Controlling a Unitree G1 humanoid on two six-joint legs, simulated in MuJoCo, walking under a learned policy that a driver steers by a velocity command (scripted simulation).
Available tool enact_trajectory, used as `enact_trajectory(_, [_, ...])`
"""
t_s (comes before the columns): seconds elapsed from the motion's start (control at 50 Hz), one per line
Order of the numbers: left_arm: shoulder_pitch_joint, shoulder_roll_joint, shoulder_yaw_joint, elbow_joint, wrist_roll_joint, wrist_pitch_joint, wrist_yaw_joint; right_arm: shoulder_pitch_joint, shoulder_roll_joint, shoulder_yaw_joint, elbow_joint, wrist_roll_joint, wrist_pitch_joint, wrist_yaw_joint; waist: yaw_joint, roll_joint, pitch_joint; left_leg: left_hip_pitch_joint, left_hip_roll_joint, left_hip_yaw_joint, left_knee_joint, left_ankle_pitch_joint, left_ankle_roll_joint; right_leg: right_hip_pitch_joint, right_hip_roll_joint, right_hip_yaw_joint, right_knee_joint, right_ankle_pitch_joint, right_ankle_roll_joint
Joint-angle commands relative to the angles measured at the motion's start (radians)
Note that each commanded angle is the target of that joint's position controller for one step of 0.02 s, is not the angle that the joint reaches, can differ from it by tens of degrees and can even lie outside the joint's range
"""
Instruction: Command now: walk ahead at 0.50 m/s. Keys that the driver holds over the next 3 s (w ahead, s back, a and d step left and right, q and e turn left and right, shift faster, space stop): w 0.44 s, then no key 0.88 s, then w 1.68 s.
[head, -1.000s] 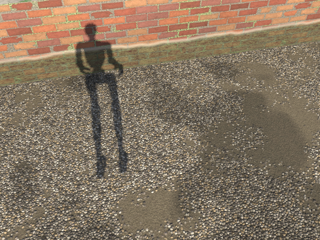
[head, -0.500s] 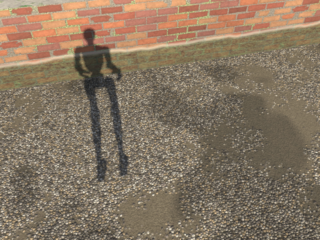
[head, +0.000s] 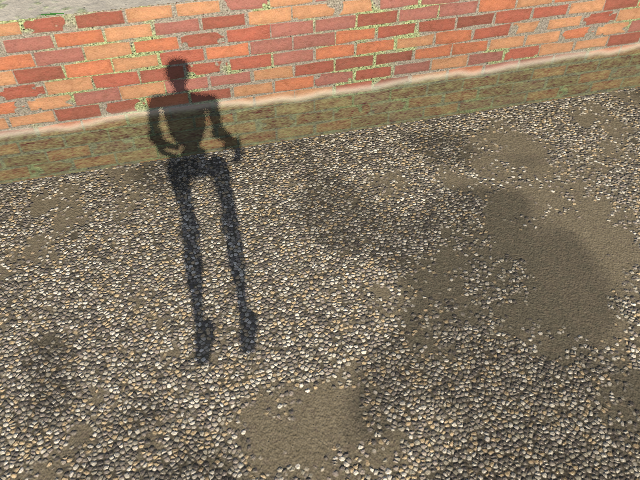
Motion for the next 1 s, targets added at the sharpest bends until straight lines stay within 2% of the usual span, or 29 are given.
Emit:
enact_trajectory(0.02, [-0.068,0.073,0.021,-0.088,0.000,-0.017,0.003,-0.056,-0.068,-0.018,-0.086,0.000,-0.016,-0.002,0.000,0.007,-0.049,0.029,0.041,-0.067,-0.071,0.242,0.018,-0.018,-0.092,0.110,-0.114,0.276,-0.010])
enact_trajectory(0.46, [-0.049,0.069,0.021,-0.079,0.000,-0.016,0.007,-0.043,-0.066,-0.017,-0.080,0.000,-0.015,-0.002,0.001,0.006,-0.055,0.032,0.040,-0.070,-0.067,0.257,0.021,-0.008,-0.094,0.108,-0.106,0.282,-0.013])
enact_trajectory(0.56, [-0.018,0.060,0.016,-0.048,-0.005,-0.015,0.006,-0.015,-0.062,-0.011,-0.052,0.002,-0.010,-0.001,-0.002,0.001,-0.001,0.034,0.051,-0.090,-0.146,0.183,0.020,-0.020,-0.109,0.139,-0.190,0.176,-0.010])
enact_trajectory(0.58, [-0.014,0.055,0.021,-0.043,-0.003,-0.007,0.011,0.005,-0.081,-0.021,-0.030,0.008,-0.010,-0.012,0.005,0.027,-0.001,0.062,0.056,-0.103,-0.145,0.235,0.024,-0.021,-0.106,0.125,-0.179,0.200,-0.021])
enact_trajectory(0.62, [0.009,0.058,0.023,-0.020,-0.004,-0.002,0.015,0.013,-0.079,-0.019,-0.015,0.010,-0.010,-0.016,0.008,0.023,0.005,0.086,0.073,-0.115,-0.179,0.314,0.026,-0.007,-0.112,0.130,-0.219,0.223,-0.013])
enact_trajectory(0.64, [-0.006,0.033,0.017,-0.022,-0.009,-0.001,0.012,0.012,-0.078,-0.017,-0.006,0.005,-0.009,-0.019,0.015,0.014,0.003,0.081,0.082,-0.117,-0.207,0.347,0.015,0.034,-0.123,0.144,-0.251,0.291,-0.006])
enact_trajectory(0.74, [0.027,0.059,0.030,0.025,-0.019,-0.003,0.020,0.043,-0.099,-0.026,0.037,0.020,-0.008,-0.025,0.011,0.016,-0.036,0.157,0.087,-0.121,-0.264,0.454,0.003,0.117,-0.142,0.144,-0.284,0.444,-0.001])
enact_trajectory(0.82, [0.034,0.056,0.032,0.043,-0.023,-0.005,0.026,0.055,-0.103,-0.027,0.054,0.024,-0.002,-0.030,0.007,0.010,-0.055,0.178,0.091,-0.120,-0.283,0.481,0.001,0.139,-0.147,0.136,-0.301,0.476,0.000])
enact_trajectory(1.0, [0.045,0.074,0.040,0.057,-0.022,0.001,0.032,0.063,-0.121,-0.029,0.059,0.021,0.013,-0.035,0.006,0.013,-0.053,0.153,0.091,-0.113,-0.276,0.487,0.005,0.135,-0.153,0.122,-0.292,0.503,-0.012])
